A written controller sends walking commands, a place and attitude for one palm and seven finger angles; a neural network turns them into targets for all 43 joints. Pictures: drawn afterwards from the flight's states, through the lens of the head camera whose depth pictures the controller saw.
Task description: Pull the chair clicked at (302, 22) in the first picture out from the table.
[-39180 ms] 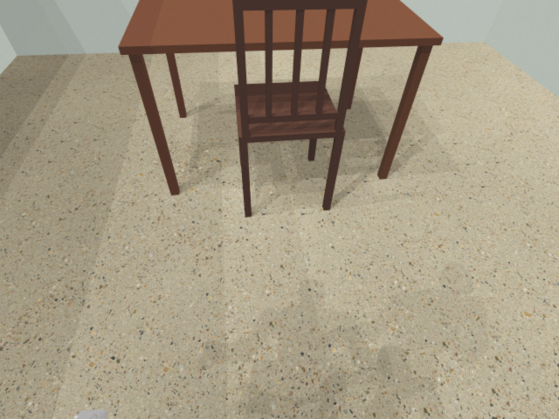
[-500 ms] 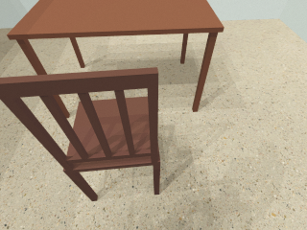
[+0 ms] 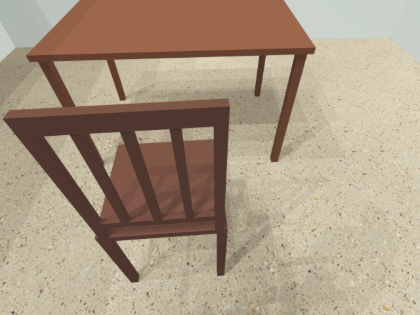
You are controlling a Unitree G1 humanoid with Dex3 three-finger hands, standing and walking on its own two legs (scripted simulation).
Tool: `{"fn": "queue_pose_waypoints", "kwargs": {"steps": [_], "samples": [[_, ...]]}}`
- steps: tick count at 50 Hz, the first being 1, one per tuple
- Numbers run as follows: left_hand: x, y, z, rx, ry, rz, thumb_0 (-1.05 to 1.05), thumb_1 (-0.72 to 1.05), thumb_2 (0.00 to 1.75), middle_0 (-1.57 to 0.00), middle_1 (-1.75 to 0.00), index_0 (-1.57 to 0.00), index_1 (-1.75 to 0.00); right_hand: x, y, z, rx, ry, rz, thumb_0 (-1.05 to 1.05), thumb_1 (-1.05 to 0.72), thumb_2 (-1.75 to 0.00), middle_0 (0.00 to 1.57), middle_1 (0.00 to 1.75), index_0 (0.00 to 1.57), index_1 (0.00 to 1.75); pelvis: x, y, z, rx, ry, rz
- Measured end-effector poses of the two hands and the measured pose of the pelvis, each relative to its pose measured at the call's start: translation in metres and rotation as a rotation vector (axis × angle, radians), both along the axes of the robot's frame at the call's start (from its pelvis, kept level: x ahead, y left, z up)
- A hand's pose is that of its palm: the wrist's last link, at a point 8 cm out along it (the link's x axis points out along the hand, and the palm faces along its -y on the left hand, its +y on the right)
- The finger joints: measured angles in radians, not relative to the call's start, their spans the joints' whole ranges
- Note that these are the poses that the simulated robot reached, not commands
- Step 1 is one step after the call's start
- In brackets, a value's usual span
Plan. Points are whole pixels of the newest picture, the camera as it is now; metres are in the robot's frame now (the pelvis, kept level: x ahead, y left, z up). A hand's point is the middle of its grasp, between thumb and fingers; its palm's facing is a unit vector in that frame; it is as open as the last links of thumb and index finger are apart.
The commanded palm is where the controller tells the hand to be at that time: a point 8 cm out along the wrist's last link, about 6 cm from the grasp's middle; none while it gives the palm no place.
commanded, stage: come to a stop and stand still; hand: left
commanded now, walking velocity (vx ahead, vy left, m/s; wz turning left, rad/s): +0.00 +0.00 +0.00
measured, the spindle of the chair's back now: (145, 182) +0.42 +0.18 -0.03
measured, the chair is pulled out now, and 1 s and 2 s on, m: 0.49 0.49 0.49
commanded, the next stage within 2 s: look again from close up in 0.38 s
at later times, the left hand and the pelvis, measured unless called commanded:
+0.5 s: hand out of the picture +0.04 +0.18 -0.17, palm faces +0.01 -0.98 -0.21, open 7.4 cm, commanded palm none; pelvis +0.01 +0.00 +0.01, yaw +1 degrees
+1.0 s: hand out of the picture +0.01 +0.17 -0.16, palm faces +0.01 -0.98 -0.21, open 7.4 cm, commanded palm none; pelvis +0.00 -0.01 +0.01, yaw +0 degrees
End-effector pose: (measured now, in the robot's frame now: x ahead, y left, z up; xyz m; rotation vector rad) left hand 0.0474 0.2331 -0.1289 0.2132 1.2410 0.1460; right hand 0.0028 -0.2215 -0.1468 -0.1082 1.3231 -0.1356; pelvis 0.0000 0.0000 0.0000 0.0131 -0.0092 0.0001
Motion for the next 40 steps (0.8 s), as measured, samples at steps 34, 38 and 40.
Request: {"fn": "queue_pose_waypoints", "kwargs": {"steps": [34,38,40], "samples": [[-0.014,-0.006,-0.002,-0.019,0.061,0.029,0.01,0.91,0.90,-0.20,-0.30,-0.20,-0.30,0.016,-0.010,0.013,-0.035,0.018,0.024,0.00,-0.91,-0.90,0.20,0.30,0.20,0.30,0.006,-0.006,0.009,-0.001,-0.020,0.013],[-0.018,-0.007,-0.001,-0.017,0.068,0.029,0.01,0.91,0.90,-0.20,-0.30,-0.20,-0.30,0.003,-0.008,0.011,-0.024,0.045,0.013,0.00,-0.91,-0.90,0.20,0.30,0.20,0.30,0.004,-0.007,0.009,0.001,-0.022,0.012],[-0.021,-0.008,-0.001,-0.017,0.073,0.029,0.01,0.91,0.90,-0.20,-0.30,-0.20,-0.30,-0.003,-0.007,0.011,-0.020,0.056,0.009,0.00,-0.91,-0.90,0.20,0.30,0.20,0.30,0.002,-0.007,0.009,0.001,-0.022,0.012]]}}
